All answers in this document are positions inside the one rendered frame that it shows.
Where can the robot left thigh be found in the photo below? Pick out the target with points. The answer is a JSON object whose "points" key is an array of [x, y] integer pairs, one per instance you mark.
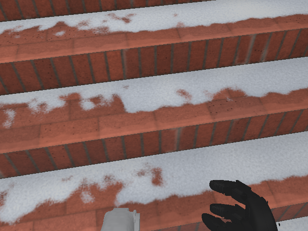
{"points": [[121, 219]]}

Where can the right robot hand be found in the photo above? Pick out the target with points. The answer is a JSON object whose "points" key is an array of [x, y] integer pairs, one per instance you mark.
{"points": [[256, 216]]}

